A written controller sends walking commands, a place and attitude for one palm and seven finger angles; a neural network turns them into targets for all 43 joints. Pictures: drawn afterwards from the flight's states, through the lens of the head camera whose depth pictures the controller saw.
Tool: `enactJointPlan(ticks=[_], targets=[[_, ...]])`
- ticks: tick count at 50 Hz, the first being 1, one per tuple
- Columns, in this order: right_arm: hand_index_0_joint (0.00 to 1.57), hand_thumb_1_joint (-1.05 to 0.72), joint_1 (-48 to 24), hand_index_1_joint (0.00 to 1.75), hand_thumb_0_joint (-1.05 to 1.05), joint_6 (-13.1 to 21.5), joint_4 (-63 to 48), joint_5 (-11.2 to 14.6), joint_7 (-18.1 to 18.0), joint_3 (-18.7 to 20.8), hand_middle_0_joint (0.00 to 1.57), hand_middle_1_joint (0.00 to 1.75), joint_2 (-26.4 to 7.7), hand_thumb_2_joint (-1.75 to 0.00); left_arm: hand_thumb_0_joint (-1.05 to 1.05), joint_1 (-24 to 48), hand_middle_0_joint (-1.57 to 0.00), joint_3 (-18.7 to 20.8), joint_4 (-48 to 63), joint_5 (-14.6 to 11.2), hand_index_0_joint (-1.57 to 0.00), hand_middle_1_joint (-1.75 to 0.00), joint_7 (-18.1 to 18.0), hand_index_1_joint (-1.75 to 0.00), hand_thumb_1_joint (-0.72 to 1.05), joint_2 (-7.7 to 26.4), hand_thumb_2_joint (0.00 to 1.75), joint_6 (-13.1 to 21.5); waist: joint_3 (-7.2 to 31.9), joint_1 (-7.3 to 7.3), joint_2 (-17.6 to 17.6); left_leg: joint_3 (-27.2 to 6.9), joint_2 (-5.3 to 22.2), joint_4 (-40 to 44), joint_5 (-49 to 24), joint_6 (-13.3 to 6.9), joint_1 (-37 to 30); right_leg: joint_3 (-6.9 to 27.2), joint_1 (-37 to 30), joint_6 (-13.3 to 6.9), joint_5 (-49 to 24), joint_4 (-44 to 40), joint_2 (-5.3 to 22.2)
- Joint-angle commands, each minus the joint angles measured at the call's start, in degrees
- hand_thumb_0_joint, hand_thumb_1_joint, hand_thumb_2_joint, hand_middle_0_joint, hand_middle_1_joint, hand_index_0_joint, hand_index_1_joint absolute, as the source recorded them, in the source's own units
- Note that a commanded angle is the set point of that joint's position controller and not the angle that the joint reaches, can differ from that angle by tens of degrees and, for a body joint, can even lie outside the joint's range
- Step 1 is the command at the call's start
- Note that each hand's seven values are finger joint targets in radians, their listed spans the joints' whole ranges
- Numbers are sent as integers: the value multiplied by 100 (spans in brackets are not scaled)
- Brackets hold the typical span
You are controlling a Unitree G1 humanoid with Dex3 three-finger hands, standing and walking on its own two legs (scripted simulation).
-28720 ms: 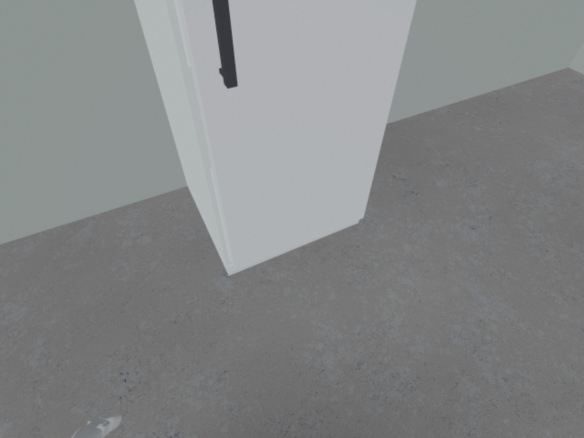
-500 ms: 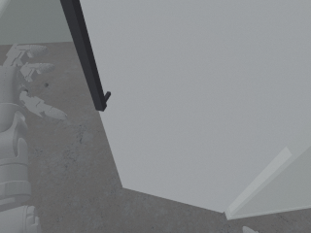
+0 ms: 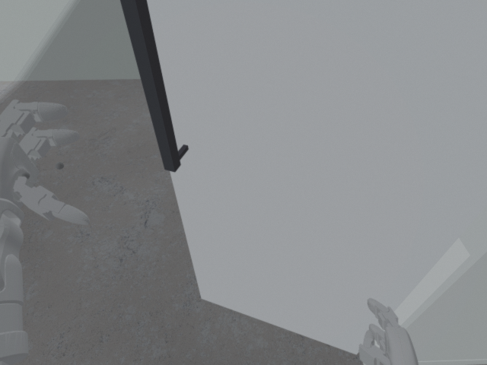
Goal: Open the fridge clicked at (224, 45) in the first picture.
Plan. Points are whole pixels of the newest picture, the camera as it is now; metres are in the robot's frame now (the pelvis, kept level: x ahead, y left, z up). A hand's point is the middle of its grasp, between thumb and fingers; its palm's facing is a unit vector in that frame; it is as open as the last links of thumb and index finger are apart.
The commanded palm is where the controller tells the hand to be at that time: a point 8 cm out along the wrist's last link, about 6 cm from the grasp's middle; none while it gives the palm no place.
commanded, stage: slip the hand off the handle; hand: left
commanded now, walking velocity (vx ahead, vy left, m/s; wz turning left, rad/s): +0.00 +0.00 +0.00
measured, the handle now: (159, 71) +0.47 +0.19 +0.28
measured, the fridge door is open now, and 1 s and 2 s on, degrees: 69 69 69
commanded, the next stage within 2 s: draw the hand back to the body in 0.06 s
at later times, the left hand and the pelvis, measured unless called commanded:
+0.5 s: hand (49, 183) +0.27 +0.29 +0.21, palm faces +0.03 -1.00 -0.09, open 14.7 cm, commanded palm +0.23 +0.33 +0.21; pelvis +0.01 +0.01 +0.00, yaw -1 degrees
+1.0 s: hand (24, 222) +0.23 +0.31 +0.18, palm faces +0.49 -0.82 -0.29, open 12.6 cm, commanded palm +0.17 +0.34 +0.19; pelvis +0.00 +0.03 +0.00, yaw +0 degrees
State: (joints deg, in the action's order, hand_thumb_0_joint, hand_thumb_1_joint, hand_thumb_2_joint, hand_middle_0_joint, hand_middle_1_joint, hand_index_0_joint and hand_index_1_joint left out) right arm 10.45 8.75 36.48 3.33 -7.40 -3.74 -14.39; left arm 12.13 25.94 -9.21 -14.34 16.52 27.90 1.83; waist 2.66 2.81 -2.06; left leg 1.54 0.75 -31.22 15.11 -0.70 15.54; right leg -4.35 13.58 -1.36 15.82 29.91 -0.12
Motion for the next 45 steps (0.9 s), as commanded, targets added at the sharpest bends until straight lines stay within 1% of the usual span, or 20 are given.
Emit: enactJointPlan(ticks=[1, 4, 9, 10, 11, 16, 19, 21, 25, 26, 27, 31, 34, 35, 36, 37, 39, 41, 43, 45], targets=[[20, -90, -596, 30, 0, 366, -819, 19, -89, 246, 20, 30, -671, -90, 0, 1997, -25, 672, 1356, -177, -25, -115, -46, -115, -55, 1775, 20, 383, 950, -76, -256, -172, -38, 342, -725, -138, -538, 366, 15, 61, -759, -569, 93], [20, -90, -557, 30, 0, 436, -722, 18, -136, 267, 20, 30, -701, -90, 0, 2213, -25, 512, 1194, -182, -25, -115, 0, -115, -55, 1691, 20, 472, 815, -181, -220, -158, -14, 258, -598, -154, -507, 441, 166, 89, -610, -610, 107], [20, -90, -488, 30, 0, 493, -687, 26, -149, 290, 20, 30, -749, -90, 0, 2071, -25, 537, 934, -152, -25, -115, 99, -115, -55, 1821, 20, 443, 951, -128, -267, -199, -14, 215, -602, -148, -412, 449, 93, 73, -583, -539, 137], [20, -90, -619, 30, 0, 507, -758, 166, -189, 247, 20, 30, -865, -90, 0, 1633, -25, 548, 96, -469, -25, -115, 462, -115, -55, 1828, 20, -236, 1236, -54, -371, -234, -9, 314, -557, -144, -432, 542, -331, 70, -788, -558, 224], [20, -90, -683, 30, 0, 517, -877, 217, -203, 233, 20, 30, -837, -90, 0, 1843, -25, 544, 670, -527, -25, -115, 668, -115, -55, 1913, 20, -513, 1361, 11, -464, -254, -23, 353, -726, -157, -551, 473, -460, 96, -988, -571, 237], [20, -90, -782, 30, 0, 609, -1144, 250, -84, 166, 20, 30, -837, -90, 0, 1187, -25, 1066, 1136, -794, -25, -115, 1175, -115, -55, 2316, 20, -1334, 1359, 151, 70, -326, -59, 276, -1223, -211, -633, 445, -601, 235, -1785, -460, 251], [20, -90, -876, 30, 0, 669, -1288, 214, 21, 141, 20, 30, -751, -90, 0, 885, -25, 1284, 1889, -936, -25, -115, 1175, -115, -55, 2302, 20, -1239, 1314, 207, 103, -328, -63, 252, -1466, -213, -798, 382, -580, 229, -1984, -424, 201], [20, -90, -771, 30, 0, 698, -1274, 200, 65, 150, 20, 30, -715, -90, 0, 472, -25, 1382, 1826, -996, -25, -115, 1052, -115, -55, 2154, 20, -1180, 1053, 192, 138, -312, -51, 275, -1325, -189, -749, 336, -358, 222, -1844, -454, 153], [20, -90, -748, 30, 0, 722, -1186, 210, 88, 199, 20, 30, -781, -90, 0, 81, -25, 1070, 1684, -987, -25, -115, 920, -115, -55, 1681, 20, -1399, 510, 131, -115, -319, 2, 329, -994, -152, -691, 286, 36, 155, -1254, -549, 136], [20, -90, -747, 30, 0, 722, -1199, 225, 73, 196, 20, 30, -790, -90, 0, 108, -25, 964, 1754, -938, -25, -115, 911, -115, -55, 1652, 20, -1508, 453, 120, -339, -326, -3, 374, -865, -140, -693, 247, 135, 122, -1023, -563, 115], [20, -90, -757, 30, 0, 740, -1178, 241, 59, 184, 20, 30, -776, -90, 0, 324, -25, 706, 1867, -886, -25, -115, 914, -115, -55, 1484, 20, -1563, 301, 29, -361, -348, 7, 407, -752, -144, -739, 209, 268, 120, -848, -597, 101], [20, -90, -799, 30, 0, 859, -1242, 200, -22, 146, 20, 30, -711, -90, 0, 731, -25, 320, 2941, -756, -25, -111, 829, -111, -48, 1371, 24, -1523, 581, -27, -655, -486, 2, 464, -653, -161, -1056, 158, 254, 57, -612, -571, 75], [20, -90, -811, 30, 0, 954, -1163, 138, -58, 110, 20, 30, -681, -90, 0, 601, -24, 511, 3512, -771, -24, -104, 726, -104, -37, 1547, 29, -1217, 860, 10, -537, -569, 26, 474, -800, -149, -1258, 115, 63, 25, -691, -568, 29], [20, -90, -569, 30, 0, 1011, -1046, -210, 128, 215, 20, 30, -669, -90, 0, 730, -24, 477, 4488, 304, -24, -102, -611, -102, -33, 1769, 31, -503, 362, 149, -532, -539, 37, 462, -931, -119, -666, 222, 89, -37, -689, -790, 95], [20, -90, -481, 30, 0, 1026, -826, -250, 173, 216, 20, 30, -681, -90, 0, -326, -24, 220, 3545, 380, -24, -100, -1186, -100, -30, 1011, 32, -383, 134, 24, -162, -563, 138, 572, -659, -28, -536, 121, 202, -59, -565, -691, 141], [20, -90, -476, 30, 0, 995, -796, -234, 215, 215, 20, 30, -654, -90, 0, -765, -24, -49, 3430, 413, -24, -98, -1437, -98, -26, 509, 34, -333, 12, 26, 30, -646, 178, 683, -410, 30, -430, 82, 174, -35, -459, -602, 160], [20, -90, -519, 30, 0, 812, -715, -227, 252, 289, 20, 30, -651, -90, 0, -1222, -24, 330, 3589, 581, -24, -94, -1829, -94, -19, 767, 37, -72, 270, 129, -78, -536, 181, 719, -367, -9, -507, 169, -61, -56, -484, -633, 192], [20, -90, -560, 30, 0, 710, -747, -234, 285, 295, 20, 30, -587, -90, 0, -1151, -24, 264, 3921, 694, -24, -89, -2027, -89, -12, 690, 41, 186, 509, 112, -580, -521, 170, 821, -197, 28, -604, 223, -193, -66, -411, -553, 243], [20, -90, -596, 30, 0, 660, -740, -247, 280, 304, 20, 30, -544, -90, 0, -1198, -23, 119, 4029, 790, -23, -85, -2155, -85, -4, 557, 44, 378, 459, 91, -826, -560, 177, 941, -76, 43, -650, 226, -213, -78, -390, -524, 239], [20, -90, -609, 30, 0, 606, -734, -256, 255, 339, 20, 30, -553, -90, 0, -1376, -23, -38, 4010, 846, -23, -81, -2246, -81, 3, 428, 48, 438, 426, 49, -498, -525, 206, 965, -132, -5, -648, 234, -281, -52, -384, -588, 225]])
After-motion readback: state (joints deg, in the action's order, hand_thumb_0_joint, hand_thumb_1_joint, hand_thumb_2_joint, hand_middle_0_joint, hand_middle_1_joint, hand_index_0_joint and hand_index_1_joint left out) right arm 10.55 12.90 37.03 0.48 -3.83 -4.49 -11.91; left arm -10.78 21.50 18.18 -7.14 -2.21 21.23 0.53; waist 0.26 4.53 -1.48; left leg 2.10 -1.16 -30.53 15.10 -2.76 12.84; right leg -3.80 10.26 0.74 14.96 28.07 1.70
